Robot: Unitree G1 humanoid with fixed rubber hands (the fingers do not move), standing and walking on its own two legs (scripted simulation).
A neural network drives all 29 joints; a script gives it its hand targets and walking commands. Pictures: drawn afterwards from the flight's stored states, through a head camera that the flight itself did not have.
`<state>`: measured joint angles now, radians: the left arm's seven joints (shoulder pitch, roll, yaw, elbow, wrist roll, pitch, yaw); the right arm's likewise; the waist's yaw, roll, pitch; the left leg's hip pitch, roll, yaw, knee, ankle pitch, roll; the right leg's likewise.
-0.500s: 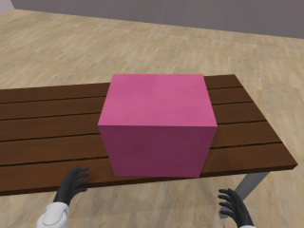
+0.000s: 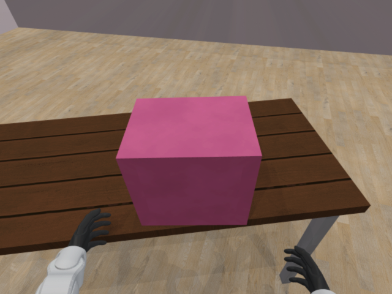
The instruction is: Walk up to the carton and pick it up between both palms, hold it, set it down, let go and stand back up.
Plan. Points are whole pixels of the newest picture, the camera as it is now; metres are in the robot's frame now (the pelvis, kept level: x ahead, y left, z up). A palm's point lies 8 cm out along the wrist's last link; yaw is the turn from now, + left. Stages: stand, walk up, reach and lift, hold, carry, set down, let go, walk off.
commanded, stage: let go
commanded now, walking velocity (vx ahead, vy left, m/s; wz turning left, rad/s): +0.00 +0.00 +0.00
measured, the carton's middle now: (192, 162) +0.40 +0.03 +0.05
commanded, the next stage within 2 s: stand in 0.46 s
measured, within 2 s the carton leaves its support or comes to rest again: neither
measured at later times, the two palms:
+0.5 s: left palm (79, 244) +0.21 +0.26 +0.00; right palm (308, 284) +0.17 -0.21 -0.07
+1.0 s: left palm (79, 247) +0.21 +0.26 -0.01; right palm out of the picture +0.09 -0.22 -0.12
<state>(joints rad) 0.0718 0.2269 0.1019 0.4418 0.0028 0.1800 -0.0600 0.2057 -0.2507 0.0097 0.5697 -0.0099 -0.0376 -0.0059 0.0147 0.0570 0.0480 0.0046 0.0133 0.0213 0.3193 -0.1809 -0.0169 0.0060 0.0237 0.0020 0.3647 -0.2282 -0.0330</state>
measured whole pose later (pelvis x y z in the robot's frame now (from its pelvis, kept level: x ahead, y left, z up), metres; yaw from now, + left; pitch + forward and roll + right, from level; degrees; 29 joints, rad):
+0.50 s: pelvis +0.00 +0.02 +0.00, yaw -1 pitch -7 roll +0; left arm 0.12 0.20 0.07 0.36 0.01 0.16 -0.05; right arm 0.20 -0.25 -0.03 0.55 -0.03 -0.03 0.03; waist 0.02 0.06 0.05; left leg -0.03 0.00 0.05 0.33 -0.19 0.01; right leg -0.02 0.01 0.02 0.35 -0.22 0.00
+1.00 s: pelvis -0.01 +0.03 -0.01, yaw -6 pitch +2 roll +1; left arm 0.23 0.24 0.06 0.28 0.02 -0.10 0.02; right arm 0.21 -0.23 -0.03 0.75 -0.05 0.04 0.05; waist 0.03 0.01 -0.04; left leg -0.31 0.02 0.14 0.54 -0.27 0.03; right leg -0.34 0.02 0.12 0.58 -0.27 0.02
